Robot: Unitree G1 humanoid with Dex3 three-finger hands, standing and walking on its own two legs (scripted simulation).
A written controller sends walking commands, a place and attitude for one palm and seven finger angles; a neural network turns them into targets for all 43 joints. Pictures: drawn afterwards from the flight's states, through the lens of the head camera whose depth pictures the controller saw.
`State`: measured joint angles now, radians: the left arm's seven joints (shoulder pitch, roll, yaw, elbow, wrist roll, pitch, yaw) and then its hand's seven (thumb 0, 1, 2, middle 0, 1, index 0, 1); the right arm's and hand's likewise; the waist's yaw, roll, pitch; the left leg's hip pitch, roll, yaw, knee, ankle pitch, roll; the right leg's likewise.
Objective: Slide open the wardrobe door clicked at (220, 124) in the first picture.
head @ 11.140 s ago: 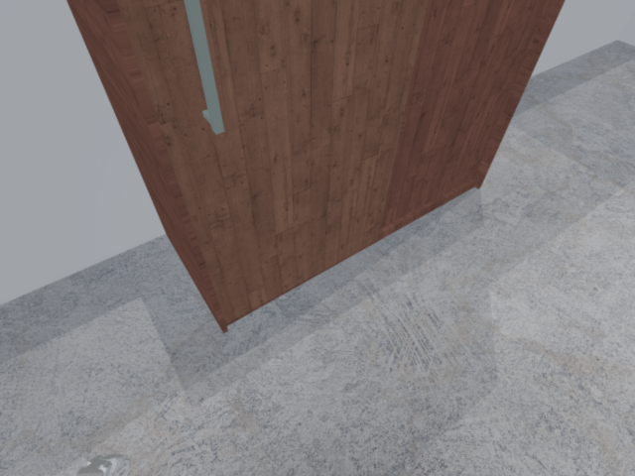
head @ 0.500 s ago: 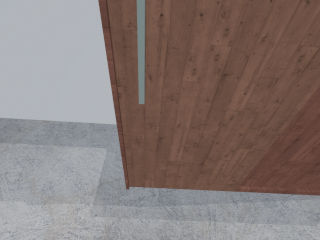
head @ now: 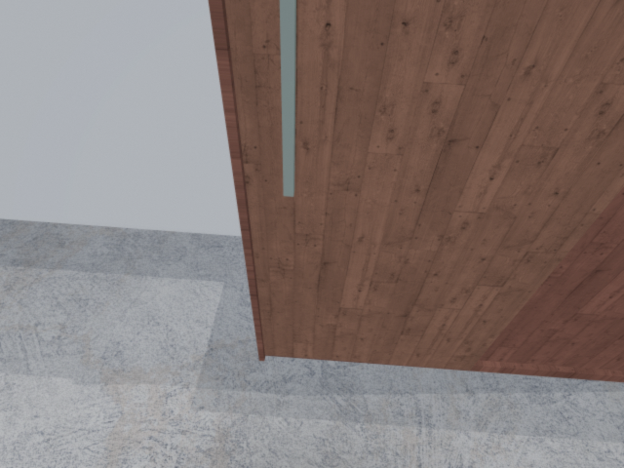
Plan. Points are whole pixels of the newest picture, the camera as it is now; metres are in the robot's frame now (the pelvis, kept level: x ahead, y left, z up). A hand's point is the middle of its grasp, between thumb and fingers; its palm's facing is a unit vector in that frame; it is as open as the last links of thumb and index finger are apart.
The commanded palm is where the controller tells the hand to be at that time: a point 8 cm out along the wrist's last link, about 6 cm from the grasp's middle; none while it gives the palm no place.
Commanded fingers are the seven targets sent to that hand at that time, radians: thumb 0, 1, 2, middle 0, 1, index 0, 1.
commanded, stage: look again from close up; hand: left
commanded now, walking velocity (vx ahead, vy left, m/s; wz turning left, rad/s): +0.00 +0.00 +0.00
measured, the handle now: (290, 101) +0.56 +0.08 +0.20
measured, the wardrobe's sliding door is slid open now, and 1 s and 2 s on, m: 0.00 0.00 0.00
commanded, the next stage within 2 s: shuffle to correct the standing spot in 0.62 s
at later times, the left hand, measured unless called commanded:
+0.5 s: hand out of the picture +0.02 +0.18 -0.17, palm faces -0.01 -0.97 -0.23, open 7.4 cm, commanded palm none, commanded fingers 0.00 0.90 0.90 -0.20 -0.30 -0.20 -0.30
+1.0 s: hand out of the picture +0.02 +0.15 -0.18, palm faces +0.00 -0.98 -0.18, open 7.4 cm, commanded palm none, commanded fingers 0.00 0.90 0.90 -0.20 -0.30 -0.20 -0.30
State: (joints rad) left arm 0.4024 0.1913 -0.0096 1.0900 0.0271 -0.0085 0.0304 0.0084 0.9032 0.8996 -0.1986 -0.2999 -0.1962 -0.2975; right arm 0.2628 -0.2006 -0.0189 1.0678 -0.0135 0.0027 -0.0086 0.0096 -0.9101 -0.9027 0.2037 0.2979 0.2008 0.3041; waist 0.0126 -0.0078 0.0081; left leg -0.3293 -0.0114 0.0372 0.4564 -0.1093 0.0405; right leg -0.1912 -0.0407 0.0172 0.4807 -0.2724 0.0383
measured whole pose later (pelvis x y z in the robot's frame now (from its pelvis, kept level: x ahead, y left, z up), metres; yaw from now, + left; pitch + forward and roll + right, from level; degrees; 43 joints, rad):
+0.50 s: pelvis +0.01 -0.01 +0.00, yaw +0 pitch -1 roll -1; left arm 0.29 0.22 0.00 1.07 0.02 -0.02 0.03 0.01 0.90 0.90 -0.20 -0.30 -0.20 -0.30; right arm 0.24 -0.20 -0.01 1.09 -0.02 -0.01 -0.01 0.01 -0.91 -0.90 0.20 0.30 0.20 0.30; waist -0.01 -0.01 0.03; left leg -0.31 0.00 0.03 0.45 -0.12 0.02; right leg -0.16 -0.03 0.01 0.46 -0.27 0.04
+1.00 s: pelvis +0.05 -0.03 +0.00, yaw +0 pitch +0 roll +0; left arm 0.37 0.18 0.00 1.10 0.03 -0.01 0.01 0.01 0.90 0.90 -0.20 -0.30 -0.19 -0.30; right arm 0.27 -0.15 -0.01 1.10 -0.03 0.00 -0.01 0.01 -0.91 -0.90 0.20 0.30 0.20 0.30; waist 0.00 -0.03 0.00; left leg -0.30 0.01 0.04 0.50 -0.21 0.01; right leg -0.15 -0.03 0.02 0.51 -0.36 0.01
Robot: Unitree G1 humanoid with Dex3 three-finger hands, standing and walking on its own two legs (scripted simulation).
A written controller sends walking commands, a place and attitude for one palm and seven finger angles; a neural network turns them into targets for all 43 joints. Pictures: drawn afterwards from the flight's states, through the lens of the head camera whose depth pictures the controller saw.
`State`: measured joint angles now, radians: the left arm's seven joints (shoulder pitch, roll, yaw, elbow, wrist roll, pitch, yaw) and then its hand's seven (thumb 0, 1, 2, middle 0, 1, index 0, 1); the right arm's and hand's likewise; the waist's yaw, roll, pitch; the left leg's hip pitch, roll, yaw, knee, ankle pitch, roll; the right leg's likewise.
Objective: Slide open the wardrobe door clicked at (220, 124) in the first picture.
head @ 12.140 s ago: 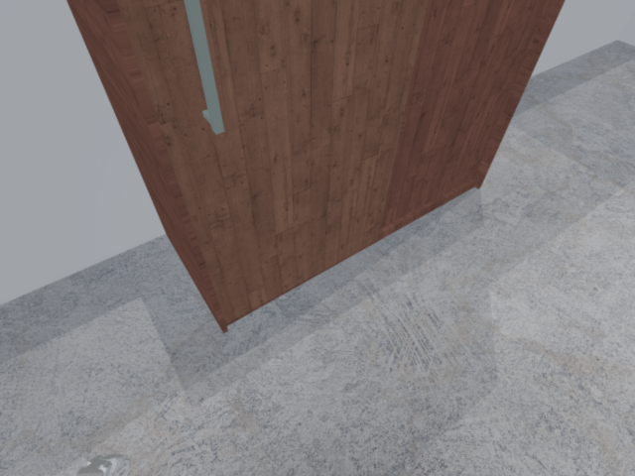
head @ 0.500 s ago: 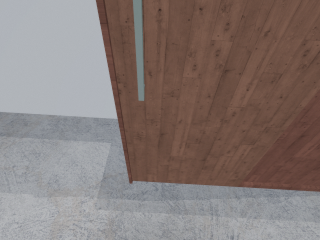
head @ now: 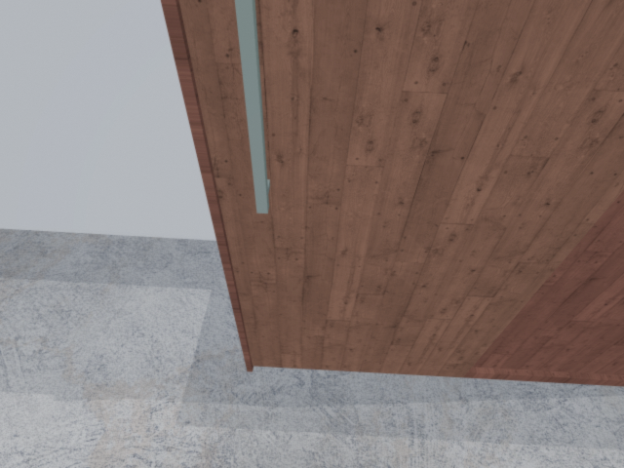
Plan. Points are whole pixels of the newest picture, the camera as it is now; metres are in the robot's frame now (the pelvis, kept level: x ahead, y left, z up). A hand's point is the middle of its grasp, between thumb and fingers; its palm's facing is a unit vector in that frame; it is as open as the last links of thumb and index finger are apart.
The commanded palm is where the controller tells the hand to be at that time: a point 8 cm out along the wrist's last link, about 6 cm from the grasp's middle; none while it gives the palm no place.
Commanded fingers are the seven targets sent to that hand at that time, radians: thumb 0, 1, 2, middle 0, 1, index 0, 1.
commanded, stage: come to a stop and stand still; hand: left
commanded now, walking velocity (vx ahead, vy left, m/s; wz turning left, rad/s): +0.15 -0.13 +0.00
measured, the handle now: (257, 114) +0.51 +0.11 +0.21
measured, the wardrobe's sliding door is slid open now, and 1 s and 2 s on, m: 0.00 0.00 0.00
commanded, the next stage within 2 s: look again from close up in 1.64 s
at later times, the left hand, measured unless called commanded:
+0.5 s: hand out of the picture +0.04 +0.16 -0.17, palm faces +0.04 -0.97 -0.24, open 7.4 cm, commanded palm none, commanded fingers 0.00 0.90 0.90 -0.20 -0.30 -0.20 -0.30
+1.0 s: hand out of the picture -0.06 +0.16 -0.17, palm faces +0.04 -0.99 -0.17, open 7.4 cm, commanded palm none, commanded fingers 0.00 0.90 0.90 -0.20 -0.30 -0.20 -0.30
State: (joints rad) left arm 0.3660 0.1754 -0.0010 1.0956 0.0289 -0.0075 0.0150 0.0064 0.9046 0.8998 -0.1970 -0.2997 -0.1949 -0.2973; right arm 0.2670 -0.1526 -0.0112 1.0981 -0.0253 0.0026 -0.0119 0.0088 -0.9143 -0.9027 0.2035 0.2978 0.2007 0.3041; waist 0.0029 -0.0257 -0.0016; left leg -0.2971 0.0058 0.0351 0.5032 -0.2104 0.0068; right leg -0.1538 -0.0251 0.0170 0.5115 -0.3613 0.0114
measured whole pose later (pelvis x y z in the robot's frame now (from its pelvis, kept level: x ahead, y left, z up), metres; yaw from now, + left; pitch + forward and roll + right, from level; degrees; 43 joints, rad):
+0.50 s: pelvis +0.02 -0.02 +0.00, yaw +0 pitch +0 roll +1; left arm 0.29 0.16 0.04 0.98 0.03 -0.01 0.05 0.01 0.91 0.90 -0.20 -0.30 -0.20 -0.30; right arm 0.22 -0.15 -0.05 1.01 -0.02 0.01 -0.05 0.01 -0.92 -0.90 0.20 0.30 0.20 0.30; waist 0.00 -0.03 0.07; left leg -0.35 0.03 0.08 0.66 -0.26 0.01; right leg -0.15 -0.03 -0.06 0.58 -0.39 -0.02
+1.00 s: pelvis -0.03 +0.00 +0.01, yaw +1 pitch -1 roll -1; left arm 0.36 0.16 0.00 1.10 0.02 0.00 0.03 0.01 0.90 0.90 -0.20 -0.30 -0.20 -0.30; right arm 0.28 -0.15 -0.01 1.09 -0.02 0.01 -0.02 0.01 -0.92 -0.90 0.20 0.30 0.20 0.30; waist 0.00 -0.02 0.02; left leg -0.28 0.02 0.06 0.42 -0.12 0.02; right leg -0.13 -0.01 -0.07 0.42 -0.28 0.00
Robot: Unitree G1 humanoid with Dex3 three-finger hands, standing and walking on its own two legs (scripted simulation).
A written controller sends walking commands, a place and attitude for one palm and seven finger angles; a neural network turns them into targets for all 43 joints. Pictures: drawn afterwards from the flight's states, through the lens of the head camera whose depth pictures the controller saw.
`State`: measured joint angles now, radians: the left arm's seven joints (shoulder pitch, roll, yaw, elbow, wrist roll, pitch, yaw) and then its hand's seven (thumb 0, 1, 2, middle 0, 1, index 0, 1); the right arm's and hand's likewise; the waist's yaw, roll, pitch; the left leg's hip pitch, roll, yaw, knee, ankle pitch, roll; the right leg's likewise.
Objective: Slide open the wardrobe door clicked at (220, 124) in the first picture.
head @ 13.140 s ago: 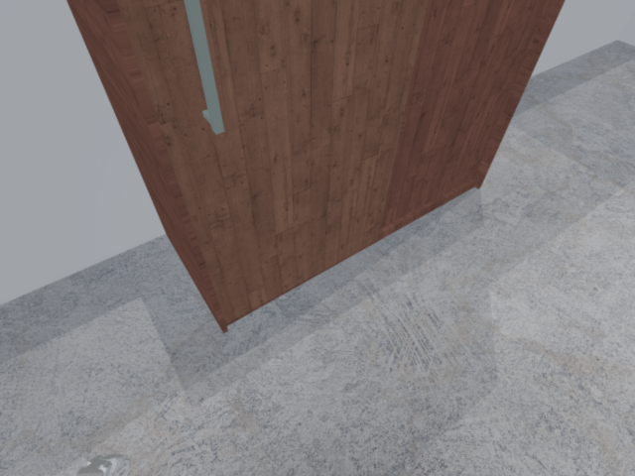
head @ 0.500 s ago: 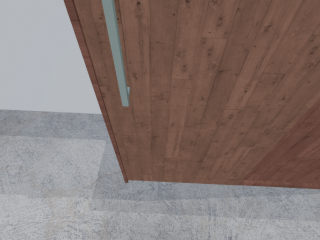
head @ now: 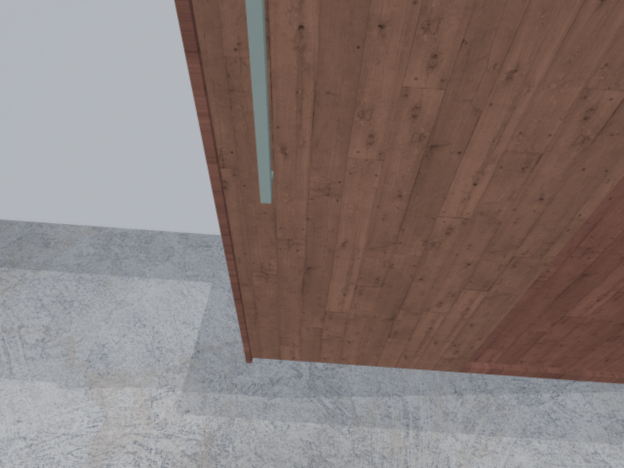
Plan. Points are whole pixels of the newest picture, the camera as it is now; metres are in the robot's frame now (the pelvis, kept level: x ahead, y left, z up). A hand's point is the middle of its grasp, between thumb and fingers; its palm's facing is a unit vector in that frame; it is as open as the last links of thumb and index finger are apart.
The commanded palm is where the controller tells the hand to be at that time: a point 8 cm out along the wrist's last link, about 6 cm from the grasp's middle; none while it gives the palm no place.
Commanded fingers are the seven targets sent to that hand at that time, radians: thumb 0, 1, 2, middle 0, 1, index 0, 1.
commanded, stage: come to a stop and stand still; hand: left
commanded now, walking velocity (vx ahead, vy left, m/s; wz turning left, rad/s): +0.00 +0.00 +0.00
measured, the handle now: (263, 106) +0.53 +0.11 +0.20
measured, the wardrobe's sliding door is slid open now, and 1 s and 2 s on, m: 0.00 0.00 0.00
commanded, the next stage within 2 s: look again from close up in 0.64 s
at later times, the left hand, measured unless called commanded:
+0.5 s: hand out of the picture +0.03 +0.20 -0.18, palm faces +0.00 -0.98 -0.22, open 7.4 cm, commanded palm none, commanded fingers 0.00 0.90 0.90 -0.20 -0.30 -0.20 -0.30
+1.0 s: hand out of the picture +0.03 +0.22 -0.18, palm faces -0.03 -0.97 -0.24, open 7.4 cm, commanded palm none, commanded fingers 0.00 0.90 0.90 -0.20 -0.30 -0.20 -0.30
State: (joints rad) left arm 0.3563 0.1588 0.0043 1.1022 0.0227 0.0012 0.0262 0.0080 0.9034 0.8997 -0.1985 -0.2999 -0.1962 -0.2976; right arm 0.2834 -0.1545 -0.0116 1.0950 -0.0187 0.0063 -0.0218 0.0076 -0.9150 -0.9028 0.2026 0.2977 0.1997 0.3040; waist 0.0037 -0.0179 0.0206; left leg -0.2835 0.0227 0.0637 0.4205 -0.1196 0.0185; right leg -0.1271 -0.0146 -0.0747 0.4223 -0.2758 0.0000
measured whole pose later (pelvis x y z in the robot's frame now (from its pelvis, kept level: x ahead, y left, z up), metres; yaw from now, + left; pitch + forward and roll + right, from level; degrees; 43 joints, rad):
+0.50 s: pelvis +0.01 +0.03 -0.01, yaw -1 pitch +0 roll +0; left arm 0.31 0.16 0.00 1.03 0.03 -0.02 0.05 0.01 0.90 0.90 -0.20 -0.30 -0.20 -0.30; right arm 0.31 -0.16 0.00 1.05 -0.03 0.00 -0.02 0.03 -0.94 -0.90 0.20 0.30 0.20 0.30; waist -0.01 0.01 0.01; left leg -0.34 -0.01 0.09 0.55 -0.21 0.06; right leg -0.18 -0.06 -0.05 0.54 -0.35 0.03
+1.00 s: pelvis +0.02 +0.02 +0.00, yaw -1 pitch -1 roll +0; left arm 0.28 0.23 0.00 1.07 0.03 -0.01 0.03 0.01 0.90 0.90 -0.20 -0.30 -0.20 -0.30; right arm 0.19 -0.22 0.00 1.06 -0.02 -0.02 -0.01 0.01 -0.91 -0.90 0.20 0.30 0.20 0.30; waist 0.01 -0.02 0.03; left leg -0.28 0.00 0.10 0.47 -0.19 0.04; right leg -0.12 -0.04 -0.04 0.46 -0.32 0.03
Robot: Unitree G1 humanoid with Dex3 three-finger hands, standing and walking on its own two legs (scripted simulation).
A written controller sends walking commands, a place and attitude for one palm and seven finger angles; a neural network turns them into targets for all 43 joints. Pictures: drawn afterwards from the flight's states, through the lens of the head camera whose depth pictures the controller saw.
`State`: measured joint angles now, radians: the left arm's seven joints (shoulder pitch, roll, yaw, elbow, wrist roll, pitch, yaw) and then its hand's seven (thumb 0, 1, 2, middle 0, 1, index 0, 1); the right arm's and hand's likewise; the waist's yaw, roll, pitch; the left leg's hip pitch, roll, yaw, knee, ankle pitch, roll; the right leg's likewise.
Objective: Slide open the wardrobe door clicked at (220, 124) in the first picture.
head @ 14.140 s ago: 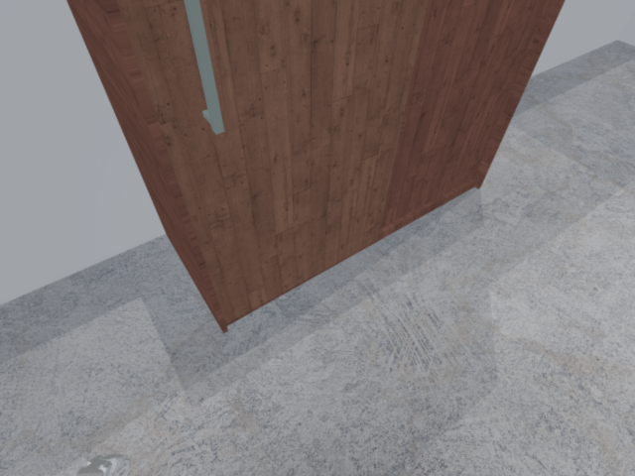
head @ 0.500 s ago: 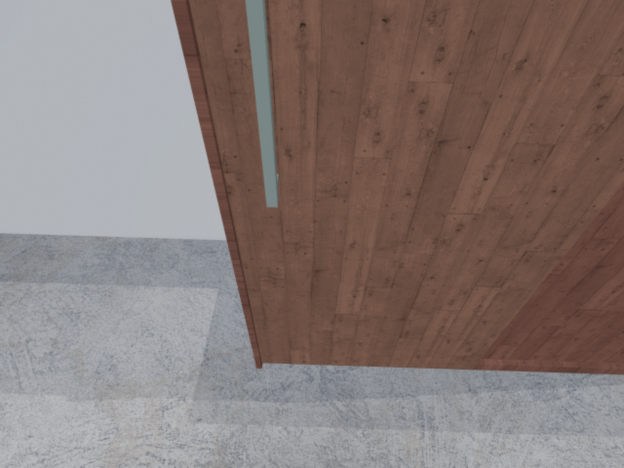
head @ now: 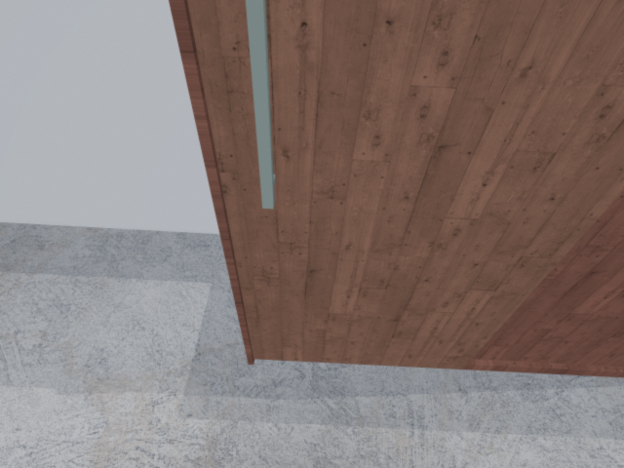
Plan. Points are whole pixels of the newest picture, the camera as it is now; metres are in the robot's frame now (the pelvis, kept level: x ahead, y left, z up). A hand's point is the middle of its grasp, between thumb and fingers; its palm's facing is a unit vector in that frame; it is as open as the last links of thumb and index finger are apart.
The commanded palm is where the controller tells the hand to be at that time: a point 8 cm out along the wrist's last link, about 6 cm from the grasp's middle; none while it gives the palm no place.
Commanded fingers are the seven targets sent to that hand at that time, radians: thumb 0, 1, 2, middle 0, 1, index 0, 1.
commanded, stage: look again from close up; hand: left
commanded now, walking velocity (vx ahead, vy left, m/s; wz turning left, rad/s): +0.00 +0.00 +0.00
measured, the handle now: (265, 108) +0.51 +0.11 +0.20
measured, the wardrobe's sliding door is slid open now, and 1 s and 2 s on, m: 0.00 0.00 0.00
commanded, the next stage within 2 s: raise the hand with hooked fingers in 0.88 s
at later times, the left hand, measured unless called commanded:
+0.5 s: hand out of the picture +0.03 +0.19 -0.17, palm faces -0.02 -0.97 -0.25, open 7.4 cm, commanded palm none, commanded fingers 0.00 0.90 0.90 -0.20 -0.30 -0.20 -0.30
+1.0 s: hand out of the picture +0.02 +0.18 -0.17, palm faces +0.00 -0.97 -0.25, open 7.4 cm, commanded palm +0.11 +0.23 -0.06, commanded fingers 0.00 0.85 0.88 -0.20 -0.33 -0.20 -0.33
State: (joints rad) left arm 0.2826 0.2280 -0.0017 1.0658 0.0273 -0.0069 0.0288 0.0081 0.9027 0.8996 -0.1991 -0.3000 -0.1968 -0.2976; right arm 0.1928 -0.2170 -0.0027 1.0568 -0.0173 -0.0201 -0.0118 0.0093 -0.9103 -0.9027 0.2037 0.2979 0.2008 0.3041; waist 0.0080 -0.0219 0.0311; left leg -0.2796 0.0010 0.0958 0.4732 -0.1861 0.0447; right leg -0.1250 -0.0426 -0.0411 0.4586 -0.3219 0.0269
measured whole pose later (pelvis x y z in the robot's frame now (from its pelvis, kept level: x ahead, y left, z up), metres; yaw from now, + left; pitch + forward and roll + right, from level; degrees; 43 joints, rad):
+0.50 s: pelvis +0.01 -0.01 +0.00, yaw +0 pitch -1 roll +0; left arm 0.24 0.24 -0.01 1.09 0.02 -0.01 0.02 0.01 0.90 0.90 -0.20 -0.30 -0.20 -0.30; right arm 0.18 -0.23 0.01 1.10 -0.02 -0.02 -0.01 0.01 -0.91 -0.90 0.20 0.30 0.20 0.30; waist 0.00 -0.02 0.03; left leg -0.24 0.01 0.10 0.42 -0.17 0.02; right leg -0.09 -0.03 -0.04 0.41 -0.31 0.01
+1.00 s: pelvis +0.01 -0.02 +0.00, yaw +0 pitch -1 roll +0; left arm 0.26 0.22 -0.01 1.10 0.03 -0.02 0.04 0.01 0.90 0.90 -0.20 -0.30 -0.20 -0.30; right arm 0.19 -0.22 0.01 1.11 -0.02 -0.02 -0.02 0.01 -0.91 -0.90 0.20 0.30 0.20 0.30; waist 0.01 -0.01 0.02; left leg -0.23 0.03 0.08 0.42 -0.17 0.01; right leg -0.07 -0.01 -0.05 0.39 -0.31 0.00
